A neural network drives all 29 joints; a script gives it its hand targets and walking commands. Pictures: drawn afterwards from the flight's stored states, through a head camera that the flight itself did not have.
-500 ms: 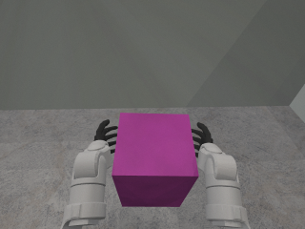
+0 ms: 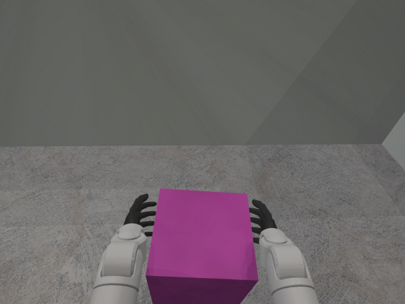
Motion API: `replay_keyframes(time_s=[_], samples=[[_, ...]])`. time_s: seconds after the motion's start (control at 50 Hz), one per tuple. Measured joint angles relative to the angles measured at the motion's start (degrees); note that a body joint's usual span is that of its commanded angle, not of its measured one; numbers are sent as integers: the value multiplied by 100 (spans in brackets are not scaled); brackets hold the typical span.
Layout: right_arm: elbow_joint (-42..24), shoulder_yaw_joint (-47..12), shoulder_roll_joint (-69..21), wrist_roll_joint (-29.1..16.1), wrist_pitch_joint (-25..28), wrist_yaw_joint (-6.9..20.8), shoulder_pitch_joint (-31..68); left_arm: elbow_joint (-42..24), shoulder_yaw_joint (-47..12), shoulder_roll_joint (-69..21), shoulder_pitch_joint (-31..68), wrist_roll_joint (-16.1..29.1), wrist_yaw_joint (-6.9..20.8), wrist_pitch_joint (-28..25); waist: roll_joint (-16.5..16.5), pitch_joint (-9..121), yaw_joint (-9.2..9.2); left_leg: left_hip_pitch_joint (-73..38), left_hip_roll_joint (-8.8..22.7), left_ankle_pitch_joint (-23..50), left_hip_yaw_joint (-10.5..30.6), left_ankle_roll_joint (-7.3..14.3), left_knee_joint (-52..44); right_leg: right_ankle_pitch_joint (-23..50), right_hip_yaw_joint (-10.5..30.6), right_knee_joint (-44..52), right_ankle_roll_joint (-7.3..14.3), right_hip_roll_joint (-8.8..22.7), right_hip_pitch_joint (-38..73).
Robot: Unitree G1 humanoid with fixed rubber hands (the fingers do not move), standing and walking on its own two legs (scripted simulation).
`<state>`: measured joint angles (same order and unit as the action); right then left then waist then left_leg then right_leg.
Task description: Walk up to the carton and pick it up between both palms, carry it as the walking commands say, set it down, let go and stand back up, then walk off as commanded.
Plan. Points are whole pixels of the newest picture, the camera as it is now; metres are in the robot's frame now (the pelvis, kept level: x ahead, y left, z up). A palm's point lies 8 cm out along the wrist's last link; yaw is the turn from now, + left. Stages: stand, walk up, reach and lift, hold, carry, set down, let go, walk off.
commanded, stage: hold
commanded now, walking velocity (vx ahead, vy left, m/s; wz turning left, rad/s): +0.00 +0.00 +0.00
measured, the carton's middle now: (198, 256) +0.26 +0.01 -0.06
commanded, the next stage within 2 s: set down in 0.44 s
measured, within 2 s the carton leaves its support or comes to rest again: neither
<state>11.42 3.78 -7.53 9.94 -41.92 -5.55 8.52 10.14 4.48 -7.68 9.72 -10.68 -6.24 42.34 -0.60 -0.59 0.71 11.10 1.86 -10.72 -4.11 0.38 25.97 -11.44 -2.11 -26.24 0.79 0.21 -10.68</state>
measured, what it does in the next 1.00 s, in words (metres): stands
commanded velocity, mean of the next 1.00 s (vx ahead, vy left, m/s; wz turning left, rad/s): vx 0.00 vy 0.00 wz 0.00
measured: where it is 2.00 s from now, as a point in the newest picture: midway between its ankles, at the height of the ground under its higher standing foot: outside the picture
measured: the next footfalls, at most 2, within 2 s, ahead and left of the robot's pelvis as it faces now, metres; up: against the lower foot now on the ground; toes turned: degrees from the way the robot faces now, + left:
none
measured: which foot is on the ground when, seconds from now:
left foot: down 0.00-1.00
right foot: down 0.00-1.00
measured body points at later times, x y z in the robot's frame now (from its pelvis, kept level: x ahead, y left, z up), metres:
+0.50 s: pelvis -0.01 +0.01 +0.00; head -0.07 +0.01 +0.44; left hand +0.31 +0.14 +0.06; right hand +0.30 -0.13 +0.05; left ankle +0.04 +0.12 -0.74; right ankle +0.03 -0.11 -0.74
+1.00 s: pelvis +0.00 +0.01 -0.01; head +0.01 +0.00 +0.44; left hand +0.33 +0.14 -0.02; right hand +0.32 -0.13 -0.02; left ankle +0.04 +0.12 -0.74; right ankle +0.03 -0.11 -0.74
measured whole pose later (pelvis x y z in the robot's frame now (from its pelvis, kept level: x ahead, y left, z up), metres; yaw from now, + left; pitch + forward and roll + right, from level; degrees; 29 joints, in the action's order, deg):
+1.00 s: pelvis +0.00 +0.01 -0.01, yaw -1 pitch +0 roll +0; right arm 31.6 18.7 -10.9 19.4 -28.7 -1.5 22.3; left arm 31.7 19.8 -11.3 23.2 -20.3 -2.5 27.7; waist 0.0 -0.3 -0.5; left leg 18.8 -2.4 -13.7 2.6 0.9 32.3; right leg -14.4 3.4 -32.8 0.3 -1.9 -18.6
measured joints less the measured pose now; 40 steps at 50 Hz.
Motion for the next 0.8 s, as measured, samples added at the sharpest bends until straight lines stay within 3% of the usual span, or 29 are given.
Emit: replay_keyframes(time_s=[0.1, 0.2, 0.3, 0.56, 0.8], samples=[[332, 194, -52, -11, -7, 106, 350, 260, 208, -42, 246, -103, 82, -80, -10, -145, -153, -102, -125, -153, 306, -21, 348, -184, -34, -298, -11, 4, 185], [994, 1047, -254, 340, 2, 265, 1149, 1122, 925, -269, 1105, -481, 244, -217, -1, -130, -150, -279, -281, -223, 532, 29, 457, -215, 198, -405, -19, -102, 335], [1310, 1495, -367, 674, 80, 434, 1451, 1474, 1308, -395, 1435, -813, 355, -299, 2, 8, -109, -486, -320, -164, 558, 42, 266, -133, 357, -231, -30, -156, 498], [1416, 1371, -375, 946, 120, 532, 1469, 1471, 1460, -411, 1468, -955, 454, -239, 44, -136, -52, -659, -381, -47, 573, 66, -33, -48, 487, -9, -28, -152, 621], [1620, 1358, -343, 998, 587, 493, 1375, 1778, 1399, -367, 1353, -941, 436, -764, 90, -175, -134, -180, -435, -135, 647, 75, 136, -158, 508, -187, -55, -148, 152]])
